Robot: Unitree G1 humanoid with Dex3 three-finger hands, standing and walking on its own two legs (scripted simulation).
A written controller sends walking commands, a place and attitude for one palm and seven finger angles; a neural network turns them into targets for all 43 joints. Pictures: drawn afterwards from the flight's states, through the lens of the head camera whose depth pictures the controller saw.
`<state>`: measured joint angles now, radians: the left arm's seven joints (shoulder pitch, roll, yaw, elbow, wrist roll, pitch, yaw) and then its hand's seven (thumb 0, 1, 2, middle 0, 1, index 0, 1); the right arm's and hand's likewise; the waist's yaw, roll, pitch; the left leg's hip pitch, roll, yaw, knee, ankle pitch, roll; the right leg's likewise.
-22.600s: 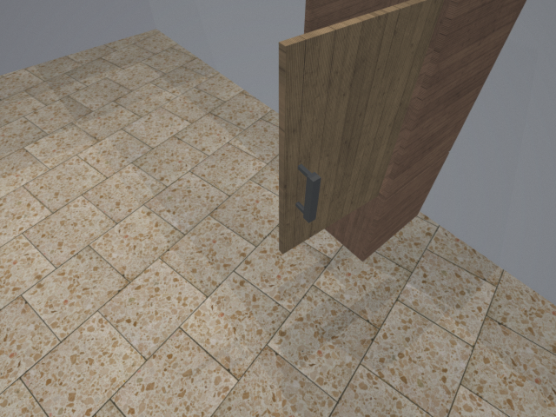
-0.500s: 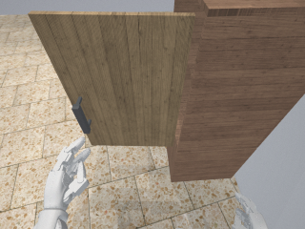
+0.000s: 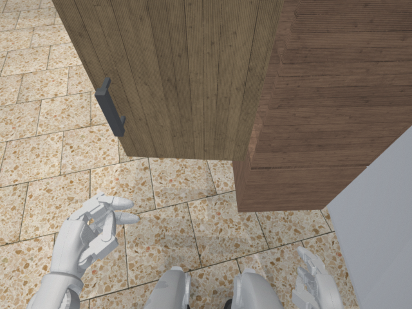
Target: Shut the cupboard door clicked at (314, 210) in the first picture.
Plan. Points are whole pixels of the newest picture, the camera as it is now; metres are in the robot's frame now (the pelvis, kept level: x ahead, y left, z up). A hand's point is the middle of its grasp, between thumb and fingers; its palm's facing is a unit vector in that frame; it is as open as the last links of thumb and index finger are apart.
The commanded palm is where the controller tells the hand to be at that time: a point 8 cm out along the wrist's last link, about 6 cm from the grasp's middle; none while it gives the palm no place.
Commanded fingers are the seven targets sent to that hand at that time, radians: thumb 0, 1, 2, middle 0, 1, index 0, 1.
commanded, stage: raise the hand and make a fist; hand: left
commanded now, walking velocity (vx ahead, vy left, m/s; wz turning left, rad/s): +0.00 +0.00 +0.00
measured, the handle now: (113, 108) +0.54 +0.26 +0.03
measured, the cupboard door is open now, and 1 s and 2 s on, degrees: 85 85 85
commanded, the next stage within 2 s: bring the fist close to the handle in 1.16 s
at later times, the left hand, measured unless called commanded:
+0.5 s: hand (101, 234) +0.24 +0.20 +0.04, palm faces +0.01 -1.00 -0.04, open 3.1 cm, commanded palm +0.22 +0.25 +0.04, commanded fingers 0.00 0.90 0.90 -1.30 -1.50 -1.30 -1.50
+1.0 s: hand (102, 228) +0.25 +0.20 +0.04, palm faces -0.01 -1.00 -0.04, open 3.1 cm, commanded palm +0.22 +0.25 +0.04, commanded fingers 0.00 0.90 0.90 -1.30 -1.50 -1.30 -1.50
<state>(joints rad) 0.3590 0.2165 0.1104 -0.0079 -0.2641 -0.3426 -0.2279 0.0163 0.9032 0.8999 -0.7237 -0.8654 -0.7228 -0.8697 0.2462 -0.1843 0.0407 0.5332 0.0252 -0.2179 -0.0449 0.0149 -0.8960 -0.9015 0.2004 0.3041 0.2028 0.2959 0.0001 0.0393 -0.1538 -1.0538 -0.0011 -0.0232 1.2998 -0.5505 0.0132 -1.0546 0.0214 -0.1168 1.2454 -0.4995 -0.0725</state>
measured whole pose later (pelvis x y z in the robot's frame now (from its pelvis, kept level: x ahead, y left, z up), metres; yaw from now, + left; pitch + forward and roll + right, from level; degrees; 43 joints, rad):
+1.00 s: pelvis +0.02 +0.01 +0.00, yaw +0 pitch +20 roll -2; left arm 0.40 0.23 0.15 -0.02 -0.28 -0.43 -0.24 0.02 0.90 0.90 -1.30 -1.50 -1.30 -1.50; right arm 0.24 -0.25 0.01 0.48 0.02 -0.14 -0.05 0.01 -0.90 -0.90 0.20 0.30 0.20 0.30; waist -0.01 0.03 -0.18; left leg -1.06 -0.01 -0.02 1.32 -0.60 0.03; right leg -1.06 0.02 -0.11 1.26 -0.54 -0.05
